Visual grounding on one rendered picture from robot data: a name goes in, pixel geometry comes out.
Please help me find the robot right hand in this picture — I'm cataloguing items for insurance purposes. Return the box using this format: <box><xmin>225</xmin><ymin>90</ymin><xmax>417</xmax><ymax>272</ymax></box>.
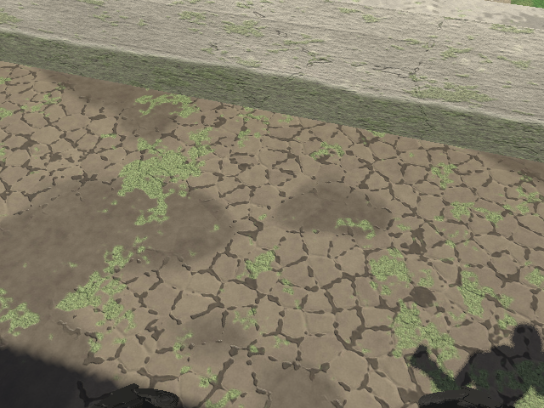
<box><xmin>418</xmin><ymin>386</ymin><xmax>515</xmax><ymax>408</ymax></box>

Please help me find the robot left hand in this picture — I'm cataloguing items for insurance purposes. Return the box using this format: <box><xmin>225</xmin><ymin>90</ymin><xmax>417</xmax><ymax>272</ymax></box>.
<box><xmin>88</xmin><ymin>383</ymin><xmax>179</xmax><ymax>408</ymax></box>

